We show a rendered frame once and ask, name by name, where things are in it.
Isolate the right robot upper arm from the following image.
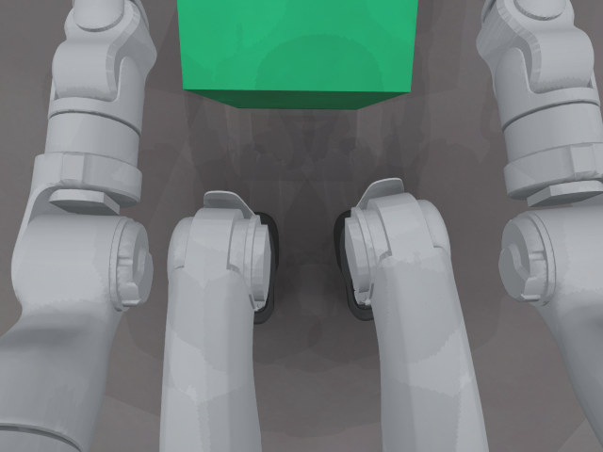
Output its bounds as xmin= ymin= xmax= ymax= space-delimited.
xmin=498 ymin=204 xmax=603 ymax=448

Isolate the carton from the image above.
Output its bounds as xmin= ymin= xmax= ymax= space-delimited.
xmin=177 ymin=0 xmax=418 ymax=110

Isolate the left robot upper arm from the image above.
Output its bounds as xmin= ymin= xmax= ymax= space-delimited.
xmin=0 ymin=214 xmax=154 ymax=452

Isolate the left robot foot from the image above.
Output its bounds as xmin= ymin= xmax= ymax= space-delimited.
xmin=253 ymin=212 xmax=279 ymax=325

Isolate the robot left forearm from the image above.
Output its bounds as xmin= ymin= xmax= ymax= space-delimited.
xmin=11 ymin=0 xmax=157 ymax=305

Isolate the robot right forearm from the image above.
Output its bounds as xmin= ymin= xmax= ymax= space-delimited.
xmin=476 ymin=0 xmax=603 ymax=207

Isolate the right robot thigh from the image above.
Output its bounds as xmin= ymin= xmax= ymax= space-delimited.
xmin=345 ymin=193 xmax=489 ymax=452

